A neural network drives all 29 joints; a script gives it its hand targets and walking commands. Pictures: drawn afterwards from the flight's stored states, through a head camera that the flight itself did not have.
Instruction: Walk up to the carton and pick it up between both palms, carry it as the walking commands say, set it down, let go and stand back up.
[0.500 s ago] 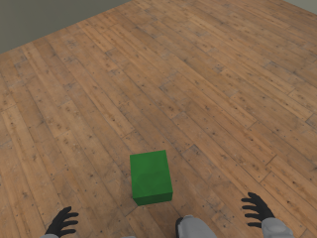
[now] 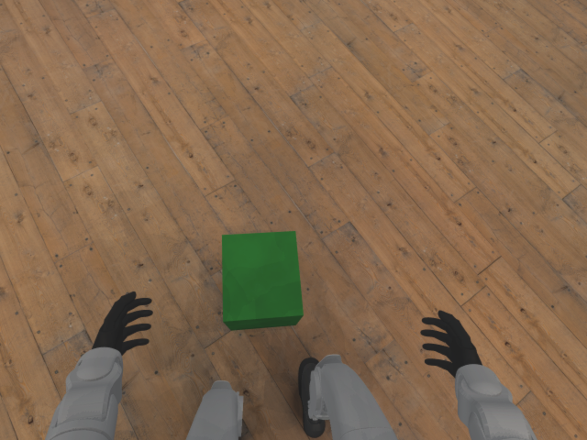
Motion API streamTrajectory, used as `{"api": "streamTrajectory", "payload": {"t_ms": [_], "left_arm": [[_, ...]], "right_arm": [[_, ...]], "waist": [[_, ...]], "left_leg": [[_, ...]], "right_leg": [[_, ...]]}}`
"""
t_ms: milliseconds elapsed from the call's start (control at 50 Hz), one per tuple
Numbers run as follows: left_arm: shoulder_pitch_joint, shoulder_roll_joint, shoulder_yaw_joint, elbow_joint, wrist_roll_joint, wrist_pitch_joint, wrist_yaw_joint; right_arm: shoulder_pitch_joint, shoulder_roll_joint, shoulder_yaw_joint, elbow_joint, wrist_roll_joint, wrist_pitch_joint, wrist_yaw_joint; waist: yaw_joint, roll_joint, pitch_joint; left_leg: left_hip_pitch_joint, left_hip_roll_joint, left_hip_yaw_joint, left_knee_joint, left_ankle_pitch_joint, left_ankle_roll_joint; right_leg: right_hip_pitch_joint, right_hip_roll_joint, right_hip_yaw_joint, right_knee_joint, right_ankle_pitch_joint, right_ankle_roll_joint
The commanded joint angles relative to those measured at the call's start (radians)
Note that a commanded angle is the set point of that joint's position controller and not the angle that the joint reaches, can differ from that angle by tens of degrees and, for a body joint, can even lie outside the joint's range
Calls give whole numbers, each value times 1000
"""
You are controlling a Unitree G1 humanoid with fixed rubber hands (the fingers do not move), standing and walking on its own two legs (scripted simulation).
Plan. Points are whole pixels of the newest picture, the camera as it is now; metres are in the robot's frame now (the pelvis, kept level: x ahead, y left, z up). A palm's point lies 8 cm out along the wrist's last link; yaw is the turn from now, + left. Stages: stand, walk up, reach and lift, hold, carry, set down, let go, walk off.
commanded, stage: reach and lift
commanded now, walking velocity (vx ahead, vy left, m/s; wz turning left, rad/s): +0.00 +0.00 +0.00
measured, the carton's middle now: (261, 283) +0.44 +0.04 -0.60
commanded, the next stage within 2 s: none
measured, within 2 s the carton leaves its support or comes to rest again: neither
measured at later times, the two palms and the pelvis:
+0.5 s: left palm (138, 280) +0.36 +0.23 -0.15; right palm (398, 270) +0.37 -0.20 -0.17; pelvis -0.05 +0.01 -0.04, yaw +2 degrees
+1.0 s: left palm (157, 245) +0.43 +0.22 -0.20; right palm (366, 238) +0.45 -0.16 -0.22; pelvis -0.03 -0.01 -0.07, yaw +5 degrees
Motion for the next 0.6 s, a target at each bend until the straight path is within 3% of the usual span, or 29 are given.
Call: {"api": "streamTrajectory", "payload": {"t_ms": [0, 20, 60, 100, 120, 160, 200, 260, 280, 420, 460, 480, 500, 540, 560, 580], "left_arm": [[-238, 170, 60, -258, -10, 22, 54], [-284, 163, 51, -271, -27, 32, 60], [-381, 167, 27, -301, -57, 65, 70], [-445, 137, 6, -318, -102, 94, 80], [-537, 141, -8, -330, -114, 106, 88], [-577, 141, -3, -283, -138, 128, 102], [-599, 124, -18, -224, -153, 147, 115], [-648, 131, 8, -139, -154, 144, 117], [-676, 116, 1, -112, -159, 141, 119], [-784, 122, 46, -107, -136, 43, 135], [-861, 190, 73, -149, -136, 16, 127], [-845, 185, 79, -128, -130, 13, 123], [-877, 190, 88, -120, -118, 2, 122], [-902, 195, 97, -121, -121, -12, 112], [-920, 223, 131, -101, -100, -27, 103], [-915, 211, 125, -87, -111, -31, 93]], "right_arm": [[-313, -209, -73, -164, -1, 2, 25], [-362, -232, -80, -142, -13, 11, 23], [-466, -270, -107, -118, -4, 38, 30], [-568, -293, -119, -118, -7, 51, 35], [-636, -301, -135, -81, -11, 57, 35], [-705, -319, -149, -54, -23, 69, 37], [-762, -348, -161, 17, -19, 73, 41], [-825, -317, -150, 64, -24, 68, 34], [-838, -308, -146, 128, -27, 65, 33], [-1009, -276, -147, 67, 1, -38, 15], [-1062, -256, -126, 22, 27, -45, -2], [-1058, -247, -126, 13, 17, -49, -6], [-1090, -245, -126, 12, 22, -55, -12], [-1131, -218, -108, 1, 17, -59, -18], [-1148, -197, -99, -4, 27, -65, -28], [-1144, -188, -102, 9, 12, -66, -34]], "waist": [[61, 185, -592], [57, 156, -605], [39, 159, -629], [21, 97, -686], [9, 98, -718], [0, 54, -735], [-7, 64, -763], [-12, 13, -796], [-16, 22, -788], [20, 25, -1065], [47, -8, -1170], [44, -16, -1198], [74, -2, -1193], [85, -32, -1226], [117, -26, -1221], [92, -49, -1259]], "left_leg": [[-143, -44, 98, -173, 119, 35], [-148, -46, 94, -161, 92, 29], [-160, -32, 83, -172, 34, 26], [-157, -32, 79, -153, 37, 12], [-176, -27, 71, -155, 23, 11], [-159, -19, 60, -169, 17, 12], [-167, -10, 48, -179, 18, 8], [-196, -30, 70, -156, 63, 0], [-225, -30, 71, -165, 55, -1], [-366, -73, 115, -108, 192, -6], [-429, -92, 140, -73, 188, -2], [-459, -98, 141, -75, 181, 5], [-503, -100, 148, -71, 167, 7], [-571, -110, 151, -42, 169, 11], [-623, -119, 167, -23, 165, 11], [-651, -118, 162, -22, 158, 14]], "right_leg": [[544, 3, 38, 13, 102, 44], [529, 4, 31, 28, 59, 39], [499, 10, 2, 58, -7, 30], [482, 8, -16, 70, -13, 20], [467, 8, -20, 80, -19, 17], [435, 14, -38, 85, -21, 14], [420, 19, -48, 101, -1, 11], [433, 21, -36, 77, 22, 9], [434, 17, -41, 76, 25, 10], [527, 16, -17, 137, 225, 22], [583, 9, 23, 151, 290, 28], [612, 8, 23, 161, 315, 33], [598, 2, 35, 163, 306, 34], [622, -2, 48, 191, 337, 34], [636, -15, 80, 182, 362, 40], [678, -24, 87, 190, 382, 45]]}}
